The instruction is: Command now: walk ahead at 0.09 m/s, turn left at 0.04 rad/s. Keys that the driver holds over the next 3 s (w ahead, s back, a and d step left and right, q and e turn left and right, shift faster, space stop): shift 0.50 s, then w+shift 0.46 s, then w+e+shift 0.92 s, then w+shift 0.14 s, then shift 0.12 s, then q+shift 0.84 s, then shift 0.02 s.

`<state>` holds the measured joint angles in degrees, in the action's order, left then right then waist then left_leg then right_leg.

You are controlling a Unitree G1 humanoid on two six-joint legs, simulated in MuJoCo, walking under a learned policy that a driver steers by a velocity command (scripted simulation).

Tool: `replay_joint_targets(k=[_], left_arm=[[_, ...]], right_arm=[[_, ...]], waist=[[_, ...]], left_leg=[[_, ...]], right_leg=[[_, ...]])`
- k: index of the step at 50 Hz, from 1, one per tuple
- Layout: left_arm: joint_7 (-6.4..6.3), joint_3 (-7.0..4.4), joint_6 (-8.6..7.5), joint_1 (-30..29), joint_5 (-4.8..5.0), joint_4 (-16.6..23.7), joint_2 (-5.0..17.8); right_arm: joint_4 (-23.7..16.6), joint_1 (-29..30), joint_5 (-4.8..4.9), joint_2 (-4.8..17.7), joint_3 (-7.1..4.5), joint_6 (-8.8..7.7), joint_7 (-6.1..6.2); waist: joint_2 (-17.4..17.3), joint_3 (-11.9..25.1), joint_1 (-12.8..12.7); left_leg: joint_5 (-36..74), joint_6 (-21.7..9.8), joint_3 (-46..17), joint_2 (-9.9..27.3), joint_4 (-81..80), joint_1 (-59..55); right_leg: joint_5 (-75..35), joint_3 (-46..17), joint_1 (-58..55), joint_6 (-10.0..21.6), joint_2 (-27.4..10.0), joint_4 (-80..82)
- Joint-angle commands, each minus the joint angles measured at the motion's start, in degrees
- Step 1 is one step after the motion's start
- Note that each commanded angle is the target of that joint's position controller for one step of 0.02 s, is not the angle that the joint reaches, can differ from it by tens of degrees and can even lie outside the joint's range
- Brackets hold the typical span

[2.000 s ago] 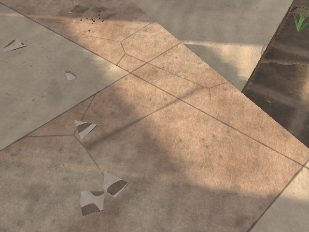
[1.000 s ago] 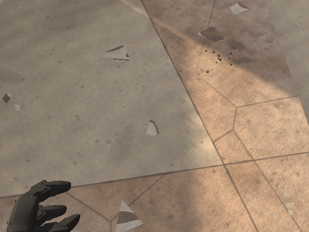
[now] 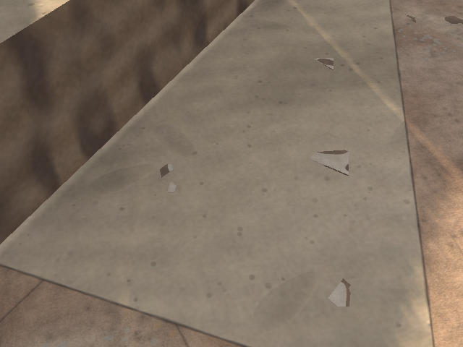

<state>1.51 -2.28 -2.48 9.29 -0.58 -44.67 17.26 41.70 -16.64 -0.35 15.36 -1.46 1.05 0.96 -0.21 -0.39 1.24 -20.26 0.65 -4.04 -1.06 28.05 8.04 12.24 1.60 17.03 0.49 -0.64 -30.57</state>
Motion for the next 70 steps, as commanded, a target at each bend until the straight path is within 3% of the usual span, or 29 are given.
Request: replay_joint_targets(k=[1, 3, 9, 12, 18, 25, 26, 27, 29, 31, 34, 37, 39, 41, 42, 43, 44, 46, 50, 56, 59, 62, 64, 65, 66, 67, 68, 69, 70], left_arm=[[-0.7, -0.74, 0.38, 1.16, -0.62, 2.54, 7.56], [-0.87, 0.0, 0.84, -2.08, -0.18, 3.09, 4.9], [-0.69, 0.01, 0.08, -1.62, 0.46, 0.86, 5.91], [-0.61, -0.03, 0.49, -2.25, 0.68, -0.52, 5.32], [-0.42, -0.05, 1.32, -5.5, 0.61, -2.98, 4.04], [-1.61, -0.28, 1.9, -5.82, 0.48, -6.52, 4.03], [-1.91, -0.79, 2.2, -3.52, 0.9, -7.73, 5.09], [-2.14, -1.56, 2.52, -1.3, 1.62, -8.46, 6.96], [-2.5, -2.57, 2.03, 2.95, 1.92, -9.16, 10.06], [-2.61, -2.63, -0.37, 2.11, 0.9, -7.97, 9.82], [-2.17, -2.02, -2.11, -4.4, 2.32, -4.63, 7.93], [-1.98, -2.32, -1.18, -6.13, 2.82, -3.39, 8.96], [-1.81, -1.54, -0.78, -7.21, 2.5, -1.88, 6.17], [-0.53, 1.55, -1.82, -11.27, 0.51, 2.04, -4.56], [-0.12, 1.86, -2.86, -9.05, 3.85, 4.76, -3.81], [-0.23, 1.18, -3.52, -10.37, 4.76, 5.1, 0.61], [-0.28, 0.73, -3.81, -9.7, 3.7, 4.98, 2.26], [-0.36, 0.21, -3.46, -7.35, 1.47, 4.13, 2.83], [-0.37, -0.37, -1.93, -9.28, 2.45, 4.04, 1.22], [2.21, -0.5, -1.74, -16.67, 3.25, 7.4, -1.57], [4.03, -0.09, -2.13, -19.45, 3.31, 9.09, -2.41], [4.3, -1.28, -2.06, -18.08, 3.56, 10.96, 0.65], [3.69, -4.2, -1.21, 0.18, 4.01, 7.25, 7.2], [2.83, -6.44, -0.43, 14.2, 3.79, 3.57, 11.54], [1.73, -6.69, -0.07, 16.22, 2.61, 1.96, 14.54], [1.36, -6.43, -0.78, 16.73, 2.14, 3.26, 13.32], [0.99, -5.47, -1.76, 18.02, 1.36, 2.04, 8.94], [1.07, -4.95, -2.68, 16.79, 0.92, 1.8, 7.8], [1.23, -4.16, -3.17, 12.32, 0.83, 2.48, 5.75]], right_arm=[[-3.95, -0.96, -1.5, 1.75, -0.25, -1.12, 0.51], [-2.85, 0.71, -0.59, 5.36, -1.09, -0.85, 1.29], [0.92, -1.06, -0.2, 6.35, -1.59, -0.13, 1.78], [2.54, -0.84, 0.09, 6.14, -1.7, 0.39, 1.78], [5.61, 0.07, -0.19, 6.28, -2.1, 1.35, 2.17], [9.49, 0.62, -0.2, 5.93, -2.06, 0.33, 2.5], [10.43, -0.68, 0.16, 5.5, -2.06, 0.26, 2.54], [10.5, -0.66, 0.59, 5.39, -2.12, 0.09, 2.46], [7.92, 3.52, 1.55, 4.38, -1.87, -1.46, 1.97], [5.29, 8.72, 1.89, 4.96, -2.07, -3.73, 1.06], [6.44, 4.59, 1.86, 4.37, -2.29, -6.13, -0.05], [10.72, -2.33, 0.98, 2.15, -2.06, -6.69, -0.53], [14.8, -11.29, 0.73, 1.79, -2.36, -6.29, -0.31], [13.96, -17.75, 0.94, 4.09, -2.0, -7.11, -0.66], [11.72, -14.46, 0.01, 10.37, -3.53, -7.92, -1.47], [10.2, -9.53, 0.12, 10.08, -3.52, -8.6, -1.56], [9.67, -7.33, -0.02, 7.7, -2.67, -8.84, -1.61], [8.61, -4.85, 0.14, 5.94, -1.74, -8.7, -1.79], [10.67, -10.0, 0.29, 4.55, -1.28, -8.84, -0.35], [10.89, -13.77, -0.52, 3.25, -1.15, -8.44, 0.29], [10.44, -13.51, -0.57, 4.47, -1.45, -7.59, 0.36], [9.62, -13.42, -1.22, 8.98, -2.49, -6.19, 0.95], [8.41, -10.69, -1.47, 12.14, -3.53, -4.73, 1.58], [6.92, -8.06, -1.06, 13.24, -3.81, -5.1, 1.88], [3.69, -12.3, -1.92, 2.13, -1.13, -7.11, 0.49], [0.13, -8.56, 1.32, 2.98, -0.21, -10.95, -0.08], [-2.61, 1.08, 3.02, 7.21, -1.38, -12.91, -0.17], [-4.34, 4.22, 3.55, 6.27, -0.96, -13.59, 0.1], [-3.87, 4.88, 2.25, 5.2, -0.92, -13.65, 0.28]], waist=[[11.75, 7.97, 0.6], [9.27, 4.52, -0.52], [3.12, 6.99, -1.07], [0.99, 7.59, -1.32], [0.12, 3.66, -0.89], [0.57, 1.02, -1.3], [1.71, 2.93, -1.62], [3.37, 1.81, -2.48], [10.68, -3.8, -4.03], [10.07, -6.86, -4.44], [7.23, -1.7, -0.05], [5.45, 0.76, 3.51], [0.77, 0.33, 6.79], [-14.19, -0.03, 7.89], [-16.04, -0.06, 5.41], [-7.99, -3.73, 3.83], [-4.8, -3.54, 2.59], [-4.16, -3.05, 0.48], [-5.68, -5.58, 1.98], [-5.65, -9.3, 4.25], [-4.46, -11.61, 4.02], [-10.31, -6.84, -0.05], [-13.6, 3.46, -9.96], [-9.92, 9.31, -16.56], [11.17, 12.35, -8.23], [12.11, 24.03, -8.57], [6.78, 15.98, -11.31], [1.13, 9.24, -8.4], [-4.96, 4.35, -4.41]], left_leg=[[-0.05, 0.89, -1.35, 1.59, 2.32, 8.04], [0.63, 2.43, -0.43, 2.52, 2.54, 8.74], [15.97, 2.72, -1.12, 3.43, -1.8, 3.1], [18.65, 2.49, -0.87, 3.69, -2.75, 1.09], [15.81, 1.65, -0.17, 3.92, -5.26, -0.26], [12.39, 1.35, 0.53, 3.69, -6.38, 1.43], [2.7, 0.79, 2.86, 1.83, -4.22, 2.06], [-6.29, -0.29, 4.21, 0.8, -0.39, 5.79], [-10.01, -1.89, 6.74, 0.72, 11.24, 15.77], [-10.6, -3.45, 1.12, 5.32, 24.55, 21.24], [-7.03, -4.75, 1.49, 8.5, 19.91, 18.05], [4.18, -2.43, 10.28, 2.96, 3.32, 0.58], [6.65, -1.11, 14.07, -0.67, -1.44, -10.07], [-10.78, -6.36, -14.33, 17.48, -8.18, -16.41], [-33.82, -16.06, -38.51, 26.83, -19.2, -15.02], [-34.46, -16.41, -39.0, 28.06, -20.31, -14.25], [-26.4, -14.15, -32.01, 25.77, -17.93, -13.84], [-17.1, -11.77, -20.6, 20.0, -19.13, -7.94], [-2.28, -9.9, -5.78, 15.71, -24.33, -6.06], [11.39, -6.09, 11.04, 15.02, -26.47, -9.93], [21.69, -5.4, 15.79, 16.11, -25.4, -13.88], [72.22, -5.2, 18.19, 17.71, -13.08, -20.31], [90.54, -4.77, 18.01, 18.34, 10.35, -17.91], [80.48, -2.82, 17.35, 15.96, 28.18, -3.4], [6.66, 0.32, 12.05, 5.06, 52.03, 27.17], [-7.43, -0.74, -2.45, -2.14, 63.6, 36.72], [-2.04, -3.7, -6.35, 1.68, 61.85, 42.25], [0.6, -4.53, -5.67, 3.44, 57.94, 40.88], [2.02, -4.36, -5.42, 5.37, 53.26, 36.81]], right_leg=[[-29.24, -14.09, -15.95, 7.76, -12.57, 6.3], [-20.72, -15.44, -12.93, 9.9, -11.45, 7.29], [-40.48, -9.31, -16.06, 6.94, -7.23, 2.13], [-40.63, -8.03, -16.57, 6.41, -6.06, 1.87], [-24.96, -6.25, -11.73, 5.5, -3.84, 4.63], [-13.27, -5.46, -10.0, 4.5, -2.68, 6.35], [1.7, -5.45, -10.95, 5.16, -2.04, 7.33], [21.66, -8.64, -10.03, 6.55, -3.54, 9.91], [44.3, -26.14, -6.86, 11.91, -14.39, 20.93], [37.02, -35.79, -2.83, 15.05, -21.15, 26.28], [23.07, -24.11, -2.2, 10.26, -17.42, 25.22], [17.11, -9.83, 5.31, 7.88, -8.96, 19.98], [20.95, -5.82, 13.76, 6.75, -5.65, 9.4], [17.98, -1.67, 32.75, 2.26, -0.21, -27.9], [14.57, -6.72, 43.92, 3.92, 0.34, -36.02], [9.5, -9.12, 50.11, 4.52, -3.57, -41.17], [4.04, -9.51, 50.32, 4.55, -4.8, -41.71], [-2.4, -7.94, 42.92, 2.54, -7.02, -35.62], [-13.1, -4.64, 37.9, -0.87, -4.97, -28.71], [-20.45, -0.54, 33.49, 1.87, -2.37, -16.15], [-18.11, 2.96, 30.15, 4.81, -1.88, -9.64], [-8.46, 10.07, 20.87, 8.67, 4.47, -10.11], [-2.65, 10.33, 0.64, 11.83, 8.05, -10.72], [-5.5, 3.71, -21.92, 13.99, 6.81, -5.21], [12.46, -24.93, -44.51, 21.07, -6.31, -4.22], [32.14, -55.07, -50.53, 27.84, -15.04, 11.6], [28.63, -52.68, -45.61, 22.41, -13.57, 16.77], [20.76, -46.54, -35.74, 20.81, -12.08, 17.02], [13.15, -39.98, -23.94, 19.87, -9.7, 17.24]])
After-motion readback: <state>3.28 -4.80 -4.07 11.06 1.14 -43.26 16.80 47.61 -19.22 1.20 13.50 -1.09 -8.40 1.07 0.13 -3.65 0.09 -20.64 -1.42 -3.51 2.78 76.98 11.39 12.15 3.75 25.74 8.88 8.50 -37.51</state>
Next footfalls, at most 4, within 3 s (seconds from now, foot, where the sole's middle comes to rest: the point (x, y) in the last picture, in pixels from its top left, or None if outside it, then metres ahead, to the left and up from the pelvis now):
0.80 left None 0.06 0.16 -0.77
1.30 right None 0.49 -0.11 -0.77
1.74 left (267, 218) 0.95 -0.10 -0.77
2.20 right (401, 199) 1.02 -0.59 -0.77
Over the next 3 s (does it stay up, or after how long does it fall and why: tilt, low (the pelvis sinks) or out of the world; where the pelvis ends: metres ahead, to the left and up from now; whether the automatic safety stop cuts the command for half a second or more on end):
stays up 1.11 -0.50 0.01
